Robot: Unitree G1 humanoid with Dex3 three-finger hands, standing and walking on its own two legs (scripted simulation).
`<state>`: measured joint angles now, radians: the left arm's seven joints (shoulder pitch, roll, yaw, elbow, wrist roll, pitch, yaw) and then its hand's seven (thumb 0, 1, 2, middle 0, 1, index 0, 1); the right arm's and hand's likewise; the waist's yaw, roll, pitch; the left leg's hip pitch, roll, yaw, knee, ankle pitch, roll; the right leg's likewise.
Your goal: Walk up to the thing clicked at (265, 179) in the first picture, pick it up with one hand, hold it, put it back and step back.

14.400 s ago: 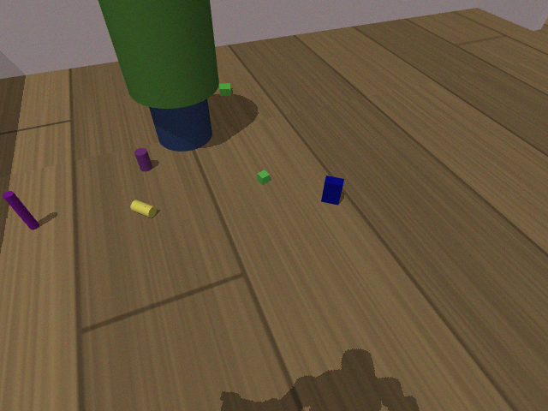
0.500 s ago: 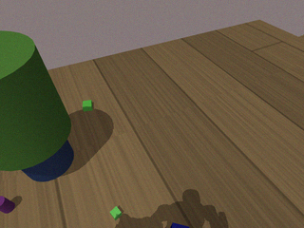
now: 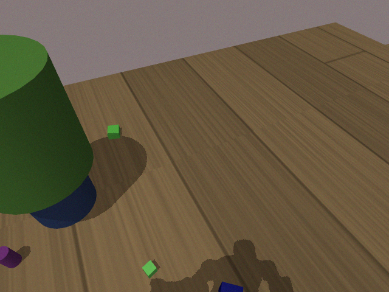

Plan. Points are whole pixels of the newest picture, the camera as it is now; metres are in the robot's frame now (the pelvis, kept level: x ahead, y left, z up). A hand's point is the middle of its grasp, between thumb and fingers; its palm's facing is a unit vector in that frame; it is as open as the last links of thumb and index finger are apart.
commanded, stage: stand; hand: left
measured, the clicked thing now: (149, 269) +0.36 +0.21 -0.76
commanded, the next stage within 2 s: walk up in 0.90 s
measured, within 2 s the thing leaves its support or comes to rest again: neither
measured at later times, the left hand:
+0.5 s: hand out of the picture +0.08 +0.25 -0.16, palm faces -0.03 -0.94 -0.33, open 7.4 cm
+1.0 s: hand out of the picture +0.08 +0.26 -0.16, palm faces -0.01 -0.93 -0.37, open 7.4 cm
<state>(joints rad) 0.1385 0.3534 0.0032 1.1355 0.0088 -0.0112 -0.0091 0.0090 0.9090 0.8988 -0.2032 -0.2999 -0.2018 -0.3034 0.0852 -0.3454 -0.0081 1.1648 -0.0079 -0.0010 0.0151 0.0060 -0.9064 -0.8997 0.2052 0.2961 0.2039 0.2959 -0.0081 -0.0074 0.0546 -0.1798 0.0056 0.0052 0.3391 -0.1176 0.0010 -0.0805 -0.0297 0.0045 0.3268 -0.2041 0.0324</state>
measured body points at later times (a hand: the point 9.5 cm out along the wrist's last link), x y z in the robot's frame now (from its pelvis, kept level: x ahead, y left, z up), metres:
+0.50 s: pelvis +0.01 +0.00 +0.00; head +0.02 +0.00 +0.45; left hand +0.09 +0.30 -0.14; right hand +0.09 -0.30 -0.13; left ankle +0.04 +0.12 -0.75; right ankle -0.01 -0.14 -0.75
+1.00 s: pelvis -0.01 +0.00 +0.00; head +0.03 +0.00 +0.44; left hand +0.08 +0.31 -0.13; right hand +0.09 -0.31 -0.13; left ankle +0.04 +0.12 -0.75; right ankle -0.01 -0.14 -0.75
